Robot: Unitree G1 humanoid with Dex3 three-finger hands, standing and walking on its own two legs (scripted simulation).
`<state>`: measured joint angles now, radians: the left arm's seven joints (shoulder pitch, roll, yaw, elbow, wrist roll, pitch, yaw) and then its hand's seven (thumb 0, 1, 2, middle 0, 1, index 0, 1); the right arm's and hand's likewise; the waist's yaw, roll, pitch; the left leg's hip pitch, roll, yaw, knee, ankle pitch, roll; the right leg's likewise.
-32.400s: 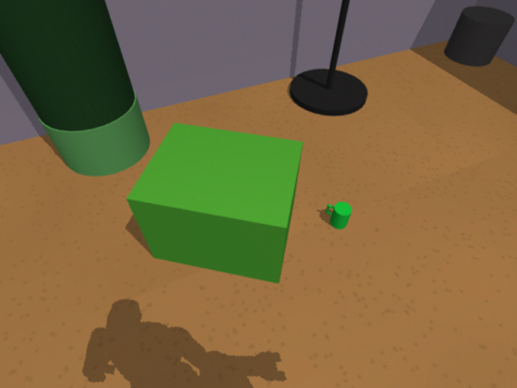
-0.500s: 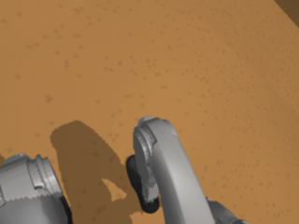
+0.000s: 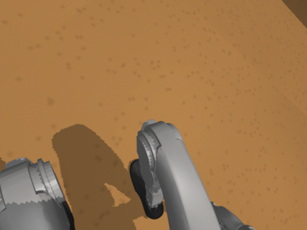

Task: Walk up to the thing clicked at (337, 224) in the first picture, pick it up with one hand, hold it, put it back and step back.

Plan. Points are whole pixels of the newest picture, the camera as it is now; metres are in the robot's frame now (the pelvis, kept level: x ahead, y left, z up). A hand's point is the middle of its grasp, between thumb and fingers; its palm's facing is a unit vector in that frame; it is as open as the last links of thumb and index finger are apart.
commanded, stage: settle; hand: left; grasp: from above
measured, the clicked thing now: out of the picture +0.46 +0.33 -0.24
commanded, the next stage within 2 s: lift in 0.84 s
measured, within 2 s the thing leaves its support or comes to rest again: leaves its support in 0.34 s
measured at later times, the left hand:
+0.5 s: hand out of the picture +0.43 +0.32 -0.16, palm faces -0.38 -0.11 -0.92, open 10.6 cm
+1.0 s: hand out of the picture +0.42 +0.32 -0.09, palm faces -0.44 -0.09 -0.89, open 10.6 cm
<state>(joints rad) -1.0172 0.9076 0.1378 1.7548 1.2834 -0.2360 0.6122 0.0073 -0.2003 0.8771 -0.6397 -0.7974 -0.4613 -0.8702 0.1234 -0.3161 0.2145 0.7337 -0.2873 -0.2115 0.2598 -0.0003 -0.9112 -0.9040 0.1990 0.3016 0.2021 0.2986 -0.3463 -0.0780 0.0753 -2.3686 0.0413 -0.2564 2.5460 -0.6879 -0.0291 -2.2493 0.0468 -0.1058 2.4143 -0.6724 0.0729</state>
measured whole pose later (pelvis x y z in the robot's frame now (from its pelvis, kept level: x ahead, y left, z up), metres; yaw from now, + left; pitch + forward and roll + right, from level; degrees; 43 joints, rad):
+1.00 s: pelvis -0.01 -0.01 +0.06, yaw +6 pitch +33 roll -7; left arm -0.88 0.68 0.05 1.27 1.20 -0.17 0.28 0.02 -0.15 0.71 -0.75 -0.66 -0.63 -0.72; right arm 0.17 -0.28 0.03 0.73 -0.11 -0.04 0.15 0.00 -0.92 -0.90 0.20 0.30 0.20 0.30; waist -0.22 0.01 -0.07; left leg -2.26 0.04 -0.14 2.31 -0.64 -0.02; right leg -2.17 0.00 -0.04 2.25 -0.67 0.05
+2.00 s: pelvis +0.02 +0.00 +0.32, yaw +11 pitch +21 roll -3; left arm -0.35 0.47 -0.13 0.72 0.99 0.03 0.08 0.01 -0.15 0.70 -0.76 -0.64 -0.65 -0.70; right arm 0.20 -0.23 -0.01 0.69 0.03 0.02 -0.03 0.00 -0.91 -0.90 0.20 0.30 0.21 0.30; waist -0.09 0.04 -0.16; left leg -1.28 0.06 -0.03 1.44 -0.53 -0.01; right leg -1.23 -0.02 -0.01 1.40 -0.54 0.04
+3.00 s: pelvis +0.08 +0.01 +0.46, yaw +10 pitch +6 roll +0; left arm -0.28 0.37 -0.19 0.80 1.02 0.02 0.09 0.01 -0.14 0.69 -0.76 -0.64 -0.64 -0.70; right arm 0.25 -0.25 -0.05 0.73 0.03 0.02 -0.03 0.01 -0.91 -0.90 0.20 0.30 0.20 0.30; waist -0.04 0.02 -0.06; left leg -0.46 0.04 0.04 0.68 -0.32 -0.01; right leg -0.44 -0.03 0.01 0.66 -0.32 0.04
